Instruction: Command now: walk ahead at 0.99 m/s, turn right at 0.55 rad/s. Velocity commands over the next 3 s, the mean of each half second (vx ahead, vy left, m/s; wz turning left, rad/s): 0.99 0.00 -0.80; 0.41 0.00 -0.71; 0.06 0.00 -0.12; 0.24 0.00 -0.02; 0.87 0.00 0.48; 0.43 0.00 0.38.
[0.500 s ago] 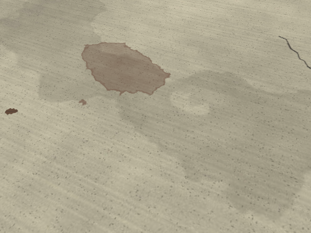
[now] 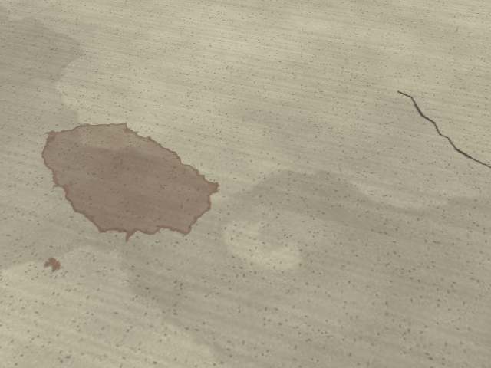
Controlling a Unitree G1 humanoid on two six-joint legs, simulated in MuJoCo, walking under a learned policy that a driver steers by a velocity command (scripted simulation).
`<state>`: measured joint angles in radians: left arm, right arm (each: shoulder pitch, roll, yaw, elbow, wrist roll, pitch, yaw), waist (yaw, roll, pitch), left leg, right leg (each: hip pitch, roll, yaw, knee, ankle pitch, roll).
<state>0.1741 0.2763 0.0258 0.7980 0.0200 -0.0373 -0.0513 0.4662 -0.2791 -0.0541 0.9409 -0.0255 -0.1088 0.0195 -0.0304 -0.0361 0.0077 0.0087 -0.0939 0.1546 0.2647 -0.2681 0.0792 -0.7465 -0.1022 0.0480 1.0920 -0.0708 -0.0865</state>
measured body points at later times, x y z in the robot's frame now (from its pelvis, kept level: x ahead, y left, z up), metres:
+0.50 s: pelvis +0.48 -0.06 +0.00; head +0.51 -0.07 +0.45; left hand +0.54 +0.23 -0.12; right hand +0.65 -0.35 -0.05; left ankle +0.74 +0.07 -0.67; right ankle +0.37 -0.05 -0.74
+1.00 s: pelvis +0.79 -0.15 +0.00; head +0.81 -0.20 +0.44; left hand +1.13 -0.14 -0.07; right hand +0.63 -0.41 -0.13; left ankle +0.84 -0.02 -0.74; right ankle +0.81 -0.31 -0.72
